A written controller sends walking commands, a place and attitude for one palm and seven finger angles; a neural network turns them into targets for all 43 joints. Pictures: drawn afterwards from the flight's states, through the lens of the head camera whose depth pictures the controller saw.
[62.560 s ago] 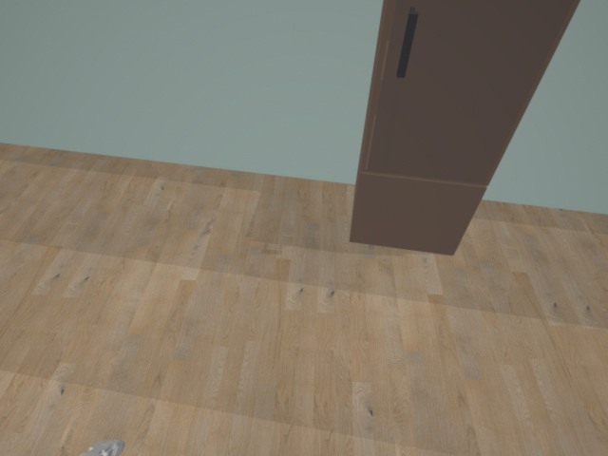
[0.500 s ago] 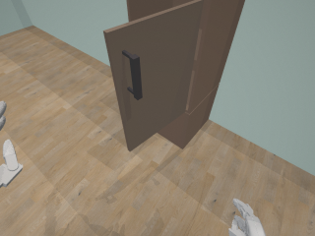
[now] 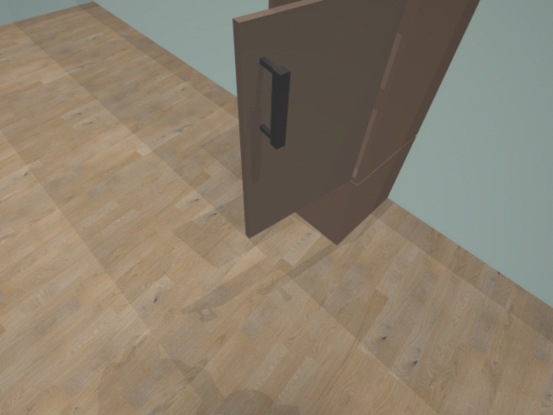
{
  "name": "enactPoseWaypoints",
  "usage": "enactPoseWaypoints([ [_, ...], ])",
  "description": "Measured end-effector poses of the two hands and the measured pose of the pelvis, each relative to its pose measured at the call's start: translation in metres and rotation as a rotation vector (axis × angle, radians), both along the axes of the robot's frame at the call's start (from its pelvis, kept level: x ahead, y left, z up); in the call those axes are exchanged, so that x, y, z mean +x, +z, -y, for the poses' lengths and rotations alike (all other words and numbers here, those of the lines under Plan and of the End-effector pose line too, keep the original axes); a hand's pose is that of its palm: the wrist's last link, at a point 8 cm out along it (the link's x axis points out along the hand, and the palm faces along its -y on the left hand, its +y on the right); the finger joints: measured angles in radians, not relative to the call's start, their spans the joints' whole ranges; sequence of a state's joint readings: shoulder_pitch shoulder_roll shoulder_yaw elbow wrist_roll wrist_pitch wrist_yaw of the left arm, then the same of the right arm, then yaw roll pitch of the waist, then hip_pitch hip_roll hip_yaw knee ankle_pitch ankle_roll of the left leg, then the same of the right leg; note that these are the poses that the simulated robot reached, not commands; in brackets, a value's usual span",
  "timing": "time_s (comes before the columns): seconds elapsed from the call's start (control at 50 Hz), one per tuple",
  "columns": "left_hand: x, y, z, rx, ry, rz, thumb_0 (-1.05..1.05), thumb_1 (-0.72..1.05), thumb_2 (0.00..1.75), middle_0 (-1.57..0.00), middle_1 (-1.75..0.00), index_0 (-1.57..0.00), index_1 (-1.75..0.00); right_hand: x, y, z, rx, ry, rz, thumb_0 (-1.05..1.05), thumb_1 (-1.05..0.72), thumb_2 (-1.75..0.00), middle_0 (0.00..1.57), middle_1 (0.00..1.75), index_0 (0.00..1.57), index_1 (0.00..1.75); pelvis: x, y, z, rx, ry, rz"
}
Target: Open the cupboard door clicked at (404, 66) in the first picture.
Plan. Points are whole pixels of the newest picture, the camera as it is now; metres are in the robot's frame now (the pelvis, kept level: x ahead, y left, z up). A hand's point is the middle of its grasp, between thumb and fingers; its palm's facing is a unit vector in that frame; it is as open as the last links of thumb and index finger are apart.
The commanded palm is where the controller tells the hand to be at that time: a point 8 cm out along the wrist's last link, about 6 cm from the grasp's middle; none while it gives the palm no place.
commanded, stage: let the arm hang, fingers relaxed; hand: left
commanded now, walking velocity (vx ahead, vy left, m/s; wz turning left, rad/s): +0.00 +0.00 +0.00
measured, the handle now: (272, 105) +0.60 +0.05 +0.11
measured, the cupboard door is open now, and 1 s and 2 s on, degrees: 81 81 81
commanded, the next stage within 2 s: look to check the result in 0.68 s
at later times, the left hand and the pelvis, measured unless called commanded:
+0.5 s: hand out of the picture +0.09 +0.25 -0.14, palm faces +0.00 -0.94 -0.35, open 7.4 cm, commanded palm none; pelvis +0.01 +0.00 +0.01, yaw -1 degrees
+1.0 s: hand out of the picture +0.13 +0.23 -0.14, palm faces -0.03 -0.94 -0.35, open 7.4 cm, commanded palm none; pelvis +0.04 -0.01 +0.01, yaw -1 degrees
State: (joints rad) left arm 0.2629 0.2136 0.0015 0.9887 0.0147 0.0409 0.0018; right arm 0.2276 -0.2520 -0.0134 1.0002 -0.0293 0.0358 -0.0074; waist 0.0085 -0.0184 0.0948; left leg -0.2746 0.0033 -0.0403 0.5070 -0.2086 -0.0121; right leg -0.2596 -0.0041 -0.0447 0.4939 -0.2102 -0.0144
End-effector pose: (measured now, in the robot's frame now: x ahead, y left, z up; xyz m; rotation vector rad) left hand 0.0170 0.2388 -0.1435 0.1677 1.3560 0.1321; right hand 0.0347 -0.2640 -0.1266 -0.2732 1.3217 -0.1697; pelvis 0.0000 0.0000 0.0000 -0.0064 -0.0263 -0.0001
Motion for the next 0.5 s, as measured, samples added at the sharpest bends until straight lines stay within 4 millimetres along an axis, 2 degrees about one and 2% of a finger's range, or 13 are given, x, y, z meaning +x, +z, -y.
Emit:
enactPoseWaypoints([
  [0.1, -0.027, 0.011, -0.023, 0.063, 0.03, -0.069, 0.01, 0.93, 0.9, -0.21, -0.3, -0.2, -0.3, -0.015, -0.007, -0.005, 0.026, -0.018, -0.039, 0.01, -0.91, -0.9, 0.2, 0.3, 0.2, 0.3, -0.004, 0.003, -0.001, -0.002, 0.0, 0.0],
  [0.2, -0.025, 0.023, -0.046, 0.131, 0.038, -0.07, 0.01, 0.92, 0.9, -0.21, -0.3, -0.2, -0.3, -0.018, -0.013, -0.01, 0.05, -0.032, -0.034, 0.01, -0.91, -0.9, 0.2, 0.3, 0.2, 0.3, -0.004, 0.004, -0.003, 0.0, -0.003, 0.004],
  [0.34, 0.012, 0.035, -0.06, 0.179, 0.014, 0.014, 0.01, 0.91, 0.9, -0.2, -0.3, -0.2, -0.3, -0.01, -0.015, -0.006, 0.056, -0.035, -0.017, 0.01, -0.91, -0.9, 0.2, 0.3, 0.21, 0.3, -0.001, 0.005, -0.004, 0.006, -0.006, 0.004],
  [0.5, 0.066, 0.038, -0.052, 0.162, -0.033, 0.111, 0.01, 0.9, 0.9, -0.2, -0.3, -0.2, -0.3, 0.008, -0.009, 0.008, 0.027, -0.035, 0.005, 0.01, -0.91, -0.9, 0.2, 0.3, 0.2, 0.3, 0.009, 0.007, -0.002, 0.011, -0.008, 0.0],
])
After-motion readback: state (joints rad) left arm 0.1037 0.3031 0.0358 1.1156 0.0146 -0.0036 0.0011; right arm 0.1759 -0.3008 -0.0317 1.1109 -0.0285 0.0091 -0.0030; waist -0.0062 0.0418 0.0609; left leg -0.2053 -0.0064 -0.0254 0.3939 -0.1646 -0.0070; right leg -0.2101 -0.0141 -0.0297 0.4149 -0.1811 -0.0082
